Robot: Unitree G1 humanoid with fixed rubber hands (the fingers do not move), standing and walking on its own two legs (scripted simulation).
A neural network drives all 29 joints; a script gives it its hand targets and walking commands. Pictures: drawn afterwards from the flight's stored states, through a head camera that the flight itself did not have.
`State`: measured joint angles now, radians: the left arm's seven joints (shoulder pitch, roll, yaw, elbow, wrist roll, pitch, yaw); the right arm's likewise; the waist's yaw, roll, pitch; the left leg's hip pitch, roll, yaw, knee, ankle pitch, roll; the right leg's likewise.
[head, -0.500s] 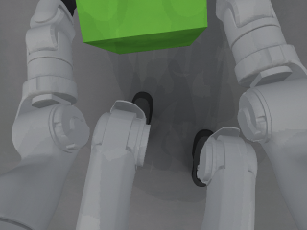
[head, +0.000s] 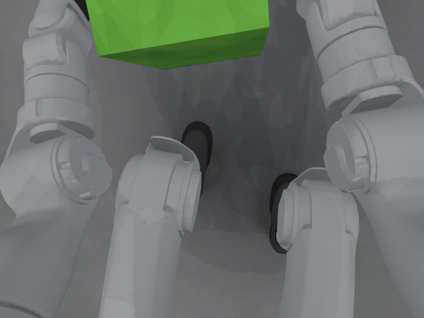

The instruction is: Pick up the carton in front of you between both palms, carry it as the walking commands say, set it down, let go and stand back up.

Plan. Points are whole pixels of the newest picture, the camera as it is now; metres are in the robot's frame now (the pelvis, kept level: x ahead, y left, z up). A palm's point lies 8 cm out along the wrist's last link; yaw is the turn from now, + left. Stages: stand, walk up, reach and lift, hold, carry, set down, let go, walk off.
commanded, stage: set down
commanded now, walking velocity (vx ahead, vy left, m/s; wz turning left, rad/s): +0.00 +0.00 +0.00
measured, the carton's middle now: out of the picture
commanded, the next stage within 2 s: let go in 1.46 s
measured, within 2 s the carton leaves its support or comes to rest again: rests again in 0.04 s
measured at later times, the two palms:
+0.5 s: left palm out of the picture +0.47 +0.33 -0.18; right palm out of the picture +0.60 -0.03 -0.17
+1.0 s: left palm out of the picture +0.48 +0.34 -0.01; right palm out of the picture +0.62 -0.01 -0.01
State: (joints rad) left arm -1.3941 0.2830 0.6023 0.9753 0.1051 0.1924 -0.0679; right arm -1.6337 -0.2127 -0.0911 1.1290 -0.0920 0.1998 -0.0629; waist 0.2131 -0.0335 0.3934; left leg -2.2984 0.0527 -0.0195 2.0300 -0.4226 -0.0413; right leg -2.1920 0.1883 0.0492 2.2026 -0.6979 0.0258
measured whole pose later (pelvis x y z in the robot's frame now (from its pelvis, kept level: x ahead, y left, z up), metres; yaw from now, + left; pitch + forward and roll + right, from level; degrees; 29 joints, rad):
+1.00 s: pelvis +0.00 +0.01 +0.09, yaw +1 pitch +45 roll -2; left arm -1.27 0.25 0.45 0.80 -0.05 0.23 0.06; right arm -1.54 -0.39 -0.07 1.04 0.02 0.29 -0.06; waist 0.22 -0.07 0.11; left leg -2.15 0.00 -0.04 1.72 -0.36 -0.02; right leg -2.02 0.09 0.02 1.85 -0.64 0.02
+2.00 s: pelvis +0.08 +0.05 +0.34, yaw +2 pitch +27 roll -2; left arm -0.30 0.23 0.17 0.53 0.03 0.08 -0.15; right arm -0.45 -0.06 -0.19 0.58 -0.13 0.12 -0.14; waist 0.14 0.00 0.00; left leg -1.03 -0.02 -0.01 0.75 -0.19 0.03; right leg -0.89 0.03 0.08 0.79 -0.36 0.05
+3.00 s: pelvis +0.13 +0.01 +0.38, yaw +5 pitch -2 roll +1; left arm 0.24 0.24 0.03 0.40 0.02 0.17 -0.01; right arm 0.22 -0.20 -0.01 0.50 0.00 0.07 0.01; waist 0.00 -0.04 0.04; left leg -0.23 -0.03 -0.05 0.48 -0.22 -0.01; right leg -0.08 0.01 0.04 0.49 -0.38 -0.01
